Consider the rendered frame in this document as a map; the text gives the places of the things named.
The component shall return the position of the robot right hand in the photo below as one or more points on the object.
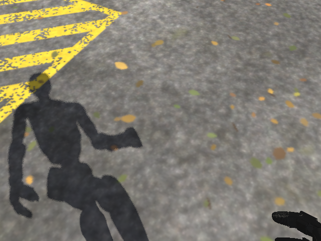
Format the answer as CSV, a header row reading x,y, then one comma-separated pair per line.
x,y
304,222

